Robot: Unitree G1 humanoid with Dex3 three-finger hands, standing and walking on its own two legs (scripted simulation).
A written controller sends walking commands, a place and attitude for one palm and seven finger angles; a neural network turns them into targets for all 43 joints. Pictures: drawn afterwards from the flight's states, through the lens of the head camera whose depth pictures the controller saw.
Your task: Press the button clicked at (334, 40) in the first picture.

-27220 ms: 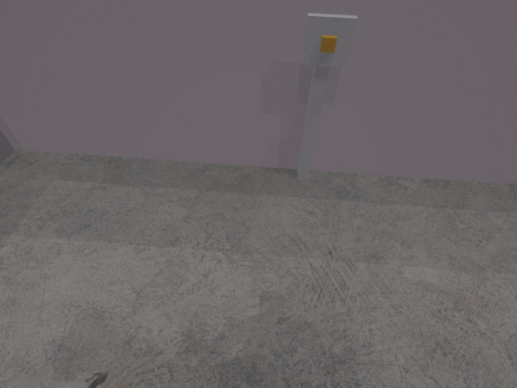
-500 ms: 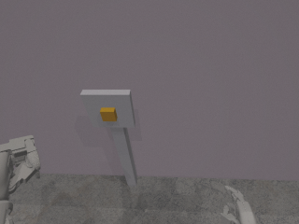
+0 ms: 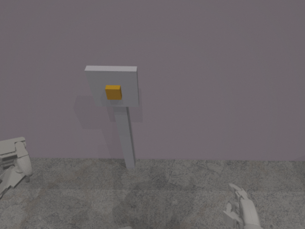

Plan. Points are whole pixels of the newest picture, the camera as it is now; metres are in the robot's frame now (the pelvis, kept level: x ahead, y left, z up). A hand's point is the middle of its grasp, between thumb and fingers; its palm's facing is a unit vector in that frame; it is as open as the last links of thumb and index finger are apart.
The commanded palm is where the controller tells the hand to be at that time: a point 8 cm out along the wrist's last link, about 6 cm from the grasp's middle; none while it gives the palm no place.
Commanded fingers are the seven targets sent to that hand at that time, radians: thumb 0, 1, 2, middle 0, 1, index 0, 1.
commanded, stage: step back with the hand held close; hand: left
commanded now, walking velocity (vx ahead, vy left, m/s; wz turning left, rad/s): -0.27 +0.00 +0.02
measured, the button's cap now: (114, 91) +0.57 +0.18 +0.00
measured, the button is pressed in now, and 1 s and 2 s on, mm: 0 0 0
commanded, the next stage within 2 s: stop stepping back and stand still in 0.48 s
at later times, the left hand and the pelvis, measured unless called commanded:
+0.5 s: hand out of the picture +0.08 +0.26 +0.18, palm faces +0.44 -0.80 -0.41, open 3.1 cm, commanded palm +0.00 +0.30 +0.19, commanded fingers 0.00 0.90 0.90 -1.30 -1.50 -1.30 -1.50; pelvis -0.11 +0.01 -0.01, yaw +4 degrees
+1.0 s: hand out of the picture -0.05 +0.23 +0.18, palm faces +0.25 -0.85 -0.47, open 3.1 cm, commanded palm -0.11 +0.29 +0.19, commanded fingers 0.00 0.90 0.90 -1.30 -1.50 -1.30 -1.50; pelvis -0.25 +0.02 +0.01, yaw -2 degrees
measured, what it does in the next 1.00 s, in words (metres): walks backwards: right foot, then left foot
